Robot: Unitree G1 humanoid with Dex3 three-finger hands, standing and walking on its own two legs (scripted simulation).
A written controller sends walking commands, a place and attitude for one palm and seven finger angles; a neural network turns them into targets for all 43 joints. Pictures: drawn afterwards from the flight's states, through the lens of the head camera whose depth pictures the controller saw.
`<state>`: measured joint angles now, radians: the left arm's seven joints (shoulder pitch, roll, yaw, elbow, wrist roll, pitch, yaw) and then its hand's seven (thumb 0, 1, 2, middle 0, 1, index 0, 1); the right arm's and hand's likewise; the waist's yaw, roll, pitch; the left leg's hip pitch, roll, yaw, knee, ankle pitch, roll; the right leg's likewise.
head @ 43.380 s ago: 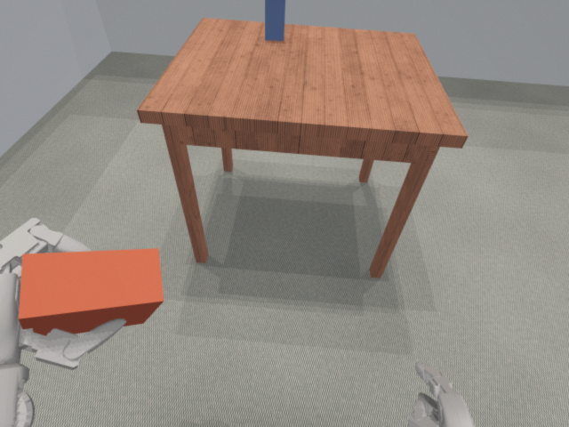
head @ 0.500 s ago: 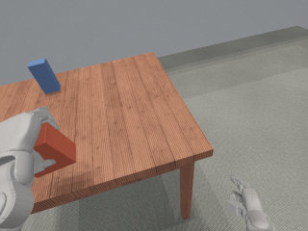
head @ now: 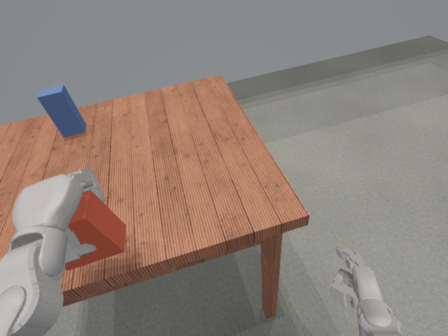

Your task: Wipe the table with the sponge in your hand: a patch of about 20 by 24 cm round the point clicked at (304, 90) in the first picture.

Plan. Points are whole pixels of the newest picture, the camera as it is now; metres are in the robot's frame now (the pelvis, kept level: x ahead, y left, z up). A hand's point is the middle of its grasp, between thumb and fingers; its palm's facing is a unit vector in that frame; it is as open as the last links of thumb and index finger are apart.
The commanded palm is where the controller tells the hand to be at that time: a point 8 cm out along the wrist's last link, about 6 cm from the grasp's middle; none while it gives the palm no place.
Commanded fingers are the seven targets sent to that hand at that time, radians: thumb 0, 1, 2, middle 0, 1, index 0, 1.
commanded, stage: move the sponge above the wiping area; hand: left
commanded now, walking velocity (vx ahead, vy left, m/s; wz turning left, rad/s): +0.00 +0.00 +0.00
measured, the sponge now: (85, 237) +0.22 +0.29 +0.09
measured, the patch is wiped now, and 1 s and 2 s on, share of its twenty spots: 0.00 0.00 0.00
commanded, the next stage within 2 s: none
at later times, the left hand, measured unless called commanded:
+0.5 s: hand (75, 215) +0.24 +0.30 +0.13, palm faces +0.05 -0.07 -1.00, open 10.0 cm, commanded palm +0.21 +0.31 +0.21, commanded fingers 0.00 0.10 1.30 -1.20 -1.60 -1.20 -1.60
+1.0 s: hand (56, 215) +0.24 +0.34 +0.12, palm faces +0.00 -0.02 -1.00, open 10.0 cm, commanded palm +0.22 +0.35 +0.19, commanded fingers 0.00 0.10 1.30 -1.20 -1.60 -1.20 -1.60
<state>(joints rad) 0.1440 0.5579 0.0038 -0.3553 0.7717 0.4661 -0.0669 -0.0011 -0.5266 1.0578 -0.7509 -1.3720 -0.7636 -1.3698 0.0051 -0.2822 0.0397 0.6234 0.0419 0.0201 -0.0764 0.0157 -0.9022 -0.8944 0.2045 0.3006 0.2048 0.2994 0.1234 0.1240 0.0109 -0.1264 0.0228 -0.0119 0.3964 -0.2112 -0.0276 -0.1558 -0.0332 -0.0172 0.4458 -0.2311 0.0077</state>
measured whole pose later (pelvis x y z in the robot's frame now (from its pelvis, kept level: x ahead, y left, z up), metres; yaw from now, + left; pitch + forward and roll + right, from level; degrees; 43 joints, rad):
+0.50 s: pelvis +0.01 +0.01 +0.00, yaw +0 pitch -3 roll +1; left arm 0.09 0.58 -0.03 -0.27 0.84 0.41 -0.09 0.00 -0.53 1.06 -0.75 -1.37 -0.77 -1.37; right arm 0.01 -0.27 0.05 0.64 0.03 0.03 -0.07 0.02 -0.90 -0.89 0.21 0.30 0.21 0.30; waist 0.13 0.11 0.03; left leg -0.12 0.01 -0.01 0.39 -0.21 -0.01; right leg -0.15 -0.05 -0.02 0.42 -0.23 0.02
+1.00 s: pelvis +0.02 +0.00 +0.00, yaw +1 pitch -2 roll +0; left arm 0.12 0.66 0.10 -0.16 0.81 0.27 -0.08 0.00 -0.53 1.06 -0.75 -1.37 -0.76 -1.37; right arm 0.05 -0.28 0.03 0.65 0.03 0.03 -0.09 0.01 -0.90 -0.89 0.20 0.30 0.21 0.30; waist 0.12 0.09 0.04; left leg -0.13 0.02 -0.03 0.41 -0.24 -0.02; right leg -0.13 -0.03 -0.04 0.41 -0.24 0.01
